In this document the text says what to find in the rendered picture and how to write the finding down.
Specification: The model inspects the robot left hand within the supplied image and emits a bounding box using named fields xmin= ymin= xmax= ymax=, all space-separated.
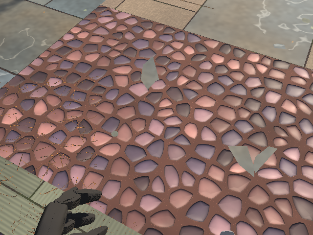
xmin=33 ymin=187 xmax=108 ymax=235

